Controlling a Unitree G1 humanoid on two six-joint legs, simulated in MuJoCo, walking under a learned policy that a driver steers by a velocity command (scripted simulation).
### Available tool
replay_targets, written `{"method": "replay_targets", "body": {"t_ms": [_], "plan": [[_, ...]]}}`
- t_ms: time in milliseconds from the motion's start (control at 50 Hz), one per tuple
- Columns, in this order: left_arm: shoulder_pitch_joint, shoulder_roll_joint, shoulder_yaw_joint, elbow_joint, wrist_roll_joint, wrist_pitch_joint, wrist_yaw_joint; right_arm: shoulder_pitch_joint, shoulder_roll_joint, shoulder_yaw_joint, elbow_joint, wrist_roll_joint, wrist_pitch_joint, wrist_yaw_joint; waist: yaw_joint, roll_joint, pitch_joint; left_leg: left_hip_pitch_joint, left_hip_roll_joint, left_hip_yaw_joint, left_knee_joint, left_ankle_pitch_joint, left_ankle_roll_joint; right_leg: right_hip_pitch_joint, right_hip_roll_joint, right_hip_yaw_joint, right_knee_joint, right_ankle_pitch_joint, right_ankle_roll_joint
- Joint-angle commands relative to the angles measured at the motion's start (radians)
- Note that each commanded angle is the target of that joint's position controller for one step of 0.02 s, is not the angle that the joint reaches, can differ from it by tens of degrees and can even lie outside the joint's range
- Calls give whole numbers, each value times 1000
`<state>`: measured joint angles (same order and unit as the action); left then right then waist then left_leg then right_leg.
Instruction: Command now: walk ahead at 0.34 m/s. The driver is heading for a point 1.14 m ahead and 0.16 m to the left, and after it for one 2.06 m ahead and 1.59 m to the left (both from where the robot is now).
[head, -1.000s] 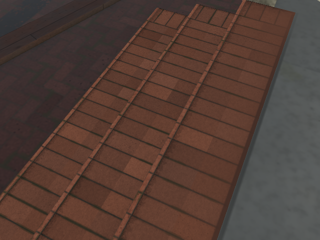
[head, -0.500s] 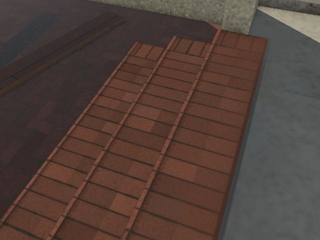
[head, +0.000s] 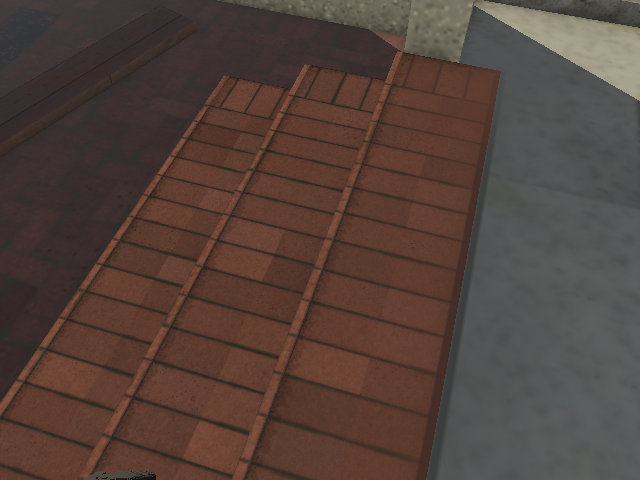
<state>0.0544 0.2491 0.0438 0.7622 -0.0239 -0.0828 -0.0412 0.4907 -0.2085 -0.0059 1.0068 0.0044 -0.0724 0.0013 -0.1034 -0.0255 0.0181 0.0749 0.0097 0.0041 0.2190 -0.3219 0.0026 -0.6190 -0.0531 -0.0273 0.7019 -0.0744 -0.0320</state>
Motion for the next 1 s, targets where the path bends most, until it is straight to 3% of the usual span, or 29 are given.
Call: {"method": "replay_targets", "body": {"t_ms": [20, 60, 80, 100, 120, 140, 160, 180, 200, 220, 260, 300, 340, 380, 440, 460, 480, 500, 520, 540, 620, 700, 1000], "plan": [[-127, 53, 2, -99, 0, -17, -7, -6, -199, -41, -38, 9, -4, -14, 40, 156, 109, -139, 210, -100, -51, 474, 145, 111, 39, -17, -123, 75, -9], [-28, 104, 23, -70, 11, -20, -3, -37, -211, -47, -43, 10, 4, -16, 110, 165, 32, -99, 200, -72, 87, 728, 104, 254, 74, -21, -161, 99, -39], [93, 136, 41, -27, 18, -20, 3, -53, -199, -44, -50, 7, 6, -17, 172, 156, -45, -119, 161, -49, 225, 822, 79, 414, 98, -34, -179, 138, -64], [212, 177, 54, 7, 24, -17, 14, -59, -185, -39, -66, -2, 5, -16, 220, 123, -133, -227, 110, -23, 408, 714, 39, 621, 30, 17, -161, 321, -91], [325, 267, 67, 27, 51, -7, 25, 40, -101, -15, -80, -29, -2, -12, 198, -128, -300, -501, -7, 9, 780, 197, -17, 952, -240, 313, -111, 606, -214], [350, 237, 52, 36, 48, 7, 17, 166, -41, 1, -38, 1, -9, -7, 166, -290, -499, -572, -101, -105, 1063, -336, -44, 1004, -410, 632, -268, 611, -351], [261, 183, 39, 25, 24, 15, 10, 104, -139, -27, -42, 18, -8, -4, 158, -165, -379, -590, -40, -146, 1130, -300, -40, 812, -349, 545, -326, 444, -312], [157, 134, 23, 14, 12, 17, 10, 0, -147, -33, -70, 26, 1, -8, 133, -109, -217, -644, 7, -83, 1120, -253, -32, 668, -296, 403, -343, 359, -265], [87, 99, 10, 12, 15, 11, 5, -54, -134, -35, -79, 13, 13, -19, 108, -19, -140, -617, 46, -71, 1062, -189, -32, 523, -244, 312, -384, 343, -234], [43, 80, 5, 12, 26, 4, 2, -57, -125, -41, -82, 3, 31, -30, 78, -25, -115, -548, 77, -77, 993, -141, -29, 416, -206, 241, -410, 332, -213], [11, 70, 2, 37, 51, -4, -1, -27, -86, -40, -75, -5, 55, -38, 38, -54, -101, -412, 79, -59, 882, -80, -30, 272, -158, 153, -451, 325, -209], [5, 68, -4, 59, 60, -10, 8, -49, -65, -36, -88, -12, 66, -49, 26, -72, -98, -363, 73, -48, 715, -69, -36, 230, -144, 113, -462, 324, -222], [17, 89, 1, 77, 55, -3, 25, -112, -69, -32, -108, -21, 76, -54, 49, -74, -114, -329, 72, -44, 580, -18, -35, 240, -149, 121, -470, 181, -226], [34, 111, 4, 95, 45, 13, 37, -148, -95, -38, -115, -17, 87, -53, 64, -72, -107, -290, 61, -33, 500, 50, -30, 227, -154, 152, -496, -79, -219], [29, 79, -11, 117, 26, 31, 45, -171, -93, -40, -113, -29, 90, -50, 46, -45, -33, -195, 41, -9, 323, 127, 4, 150, -109, 161, -489, -397, -147], [62, 57, -20, 137, 26, 34, 45, -177, -100, -39, -119, -37, 88, -50, 49, -15, -8, -178, 71, -44, 250, 164, 21, 140, -80, 154, -467, -453, -102], [91, 51, -23, 145, 29, 35, 45, -185, -134, -40, -130, -38, 85, -53, 79, 51, 17, -192, 129, -106, 190, 186, 45, 139, -32, 126, -400, -448, -61], [150, 57, -14, 154, 24, 44, 52, -226, -194, -57, -111, -19, 79, -50, 144, 213, 38, -353, 119, -116, 152, -53, 76, 240, 40, 33, -377, -356, -31], [130, 81, -11, 169, 33, 52, 61, -253, -136, -48, -116, -16, 68, -46, 122, 198, 58, -433, 95, -112, 103, -150, 66, 330, 48, 18, -326, -277, -13], [128, 79, -9, 173, 34, 58, 66, -260, -106, -39, -108, -22, 59, -45, 128, 186, 48, -453, 92, -108, 88, -156, 46, 370, 46, 16, -310, -233, -15], [142, 58, -13, 213, 34, 63, 67, -244, -97, -41, -85, -9, 35, -44, 113, 83, -4, -342, 65, -66, 157, 94, 20, 377, 26, 35, -311, -139, -40], [128, 59, -14, 240, 24, 59, 64, -229, -98, -44, -65, -7, 39, -45, 100, 43, -42, -279, 55, -46, 196, 241, 28, 405, 22, 36, -300, -26, -38], [123, 71, -16, 310, 18, 84, 76, -222, -75, -44, -3, -6, 61, -51, 107, 30, -15, -261, 36, -16, 174, 283, 11, 468, 13, 52, -300, 81, -46]]}}
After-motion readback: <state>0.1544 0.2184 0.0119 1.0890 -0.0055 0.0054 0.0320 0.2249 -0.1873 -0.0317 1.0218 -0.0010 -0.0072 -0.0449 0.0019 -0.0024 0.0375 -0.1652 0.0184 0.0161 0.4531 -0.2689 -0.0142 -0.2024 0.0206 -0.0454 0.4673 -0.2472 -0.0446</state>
